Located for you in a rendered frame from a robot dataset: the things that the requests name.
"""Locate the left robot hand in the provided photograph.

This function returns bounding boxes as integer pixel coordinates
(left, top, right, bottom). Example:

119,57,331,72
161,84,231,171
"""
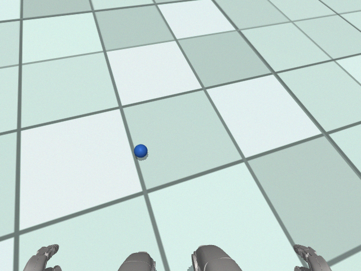
23,244,62,271

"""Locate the ball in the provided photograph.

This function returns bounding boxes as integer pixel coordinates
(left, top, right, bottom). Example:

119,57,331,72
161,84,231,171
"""
134,145,148,158

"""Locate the right robot hand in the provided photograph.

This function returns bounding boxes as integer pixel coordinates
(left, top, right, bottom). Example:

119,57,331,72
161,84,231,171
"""
293,244,332,271

